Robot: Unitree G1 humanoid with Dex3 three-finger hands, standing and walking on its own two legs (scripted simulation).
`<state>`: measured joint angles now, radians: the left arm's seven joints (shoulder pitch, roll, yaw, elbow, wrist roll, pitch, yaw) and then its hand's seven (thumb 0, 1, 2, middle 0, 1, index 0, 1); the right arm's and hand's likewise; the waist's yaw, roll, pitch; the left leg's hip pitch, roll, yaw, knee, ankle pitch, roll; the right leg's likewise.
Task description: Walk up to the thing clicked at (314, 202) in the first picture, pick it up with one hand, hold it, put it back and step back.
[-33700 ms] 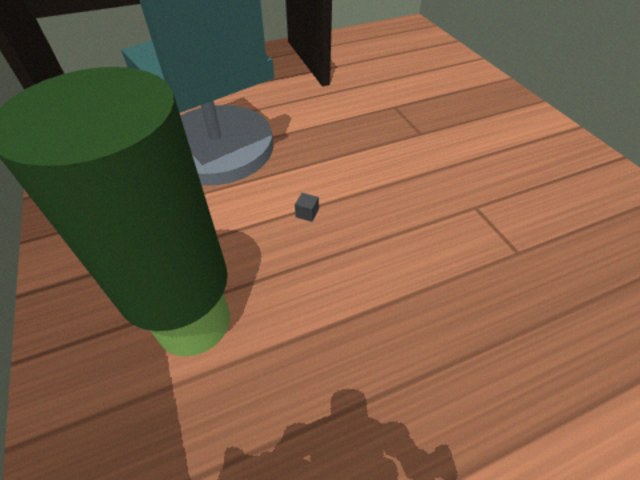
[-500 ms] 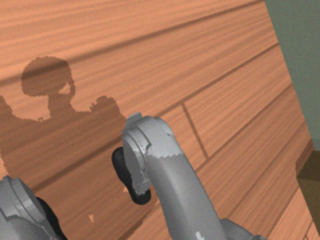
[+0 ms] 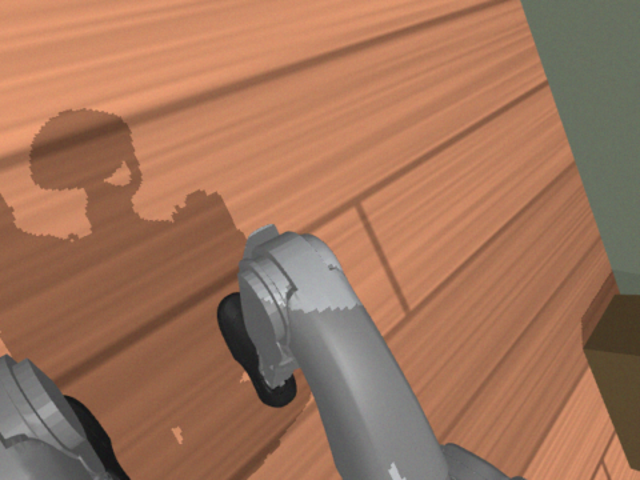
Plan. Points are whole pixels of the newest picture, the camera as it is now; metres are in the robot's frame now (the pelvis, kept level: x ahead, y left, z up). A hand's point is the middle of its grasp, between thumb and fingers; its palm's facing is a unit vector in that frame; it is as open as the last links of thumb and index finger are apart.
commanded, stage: close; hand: left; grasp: from above
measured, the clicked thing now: out of the picture +0.44 +0.34 -0.29
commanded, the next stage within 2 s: settle in 0.94 s
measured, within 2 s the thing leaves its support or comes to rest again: leaves its support in 1.42 s
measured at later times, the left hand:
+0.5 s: hand out of the picture +0.44 +0.33 -0.26, palm faces -0.16 -0.39 -0.91, open 11.0 cm
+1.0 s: hand out of the picture +0.44 +0.33 -0.26, palm faces -0.16 -0.38 -0.91, open 11.0 cm
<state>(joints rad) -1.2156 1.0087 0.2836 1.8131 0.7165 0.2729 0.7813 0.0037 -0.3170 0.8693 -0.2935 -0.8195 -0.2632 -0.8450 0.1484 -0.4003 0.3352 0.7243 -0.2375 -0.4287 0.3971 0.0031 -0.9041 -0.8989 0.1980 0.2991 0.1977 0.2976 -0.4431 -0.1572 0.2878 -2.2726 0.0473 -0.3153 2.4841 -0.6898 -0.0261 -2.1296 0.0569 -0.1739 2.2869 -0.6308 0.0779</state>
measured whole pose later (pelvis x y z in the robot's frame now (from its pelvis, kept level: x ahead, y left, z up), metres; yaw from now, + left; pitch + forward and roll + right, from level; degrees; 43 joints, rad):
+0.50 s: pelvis +0.00 +0.00 +0.00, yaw +0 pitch +25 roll -15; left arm -1.21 1.01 0.29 1.80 0.69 0.28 0.78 0.00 -0.12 0.72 -0.44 -0.71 -0.51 -0.73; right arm 0.13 -0.40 0.34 0.72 -0.24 -0.43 0.40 0.00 -0.90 -0.90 0.20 0.30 0.20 0.30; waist -0.45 -0.15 0.29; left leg -2.27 0.05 -0.32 2.48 -0.69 -0.03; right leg -2.14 0.06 -0.17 2.29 -0.63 0.07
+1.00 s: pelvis +0.00 +0.00 +0.00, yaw +0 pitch +25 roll -15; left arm -1.22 1.02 0.29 1.81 0.70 0.28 0.78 0.00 -0.18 0.76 -0.50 -0.70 -0.57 -0.73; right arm 0.14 -0.40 0.34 0.72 -0.24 -0.43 0.39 0.00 -0.90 -0.90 0.20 0.30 0.20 0.30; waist -0.45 -0.15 0.29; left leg -2.27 0.05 -0.32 2.48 -0.69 -0.03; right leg -2.13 0.06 -0.18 2.29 -0.63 0.07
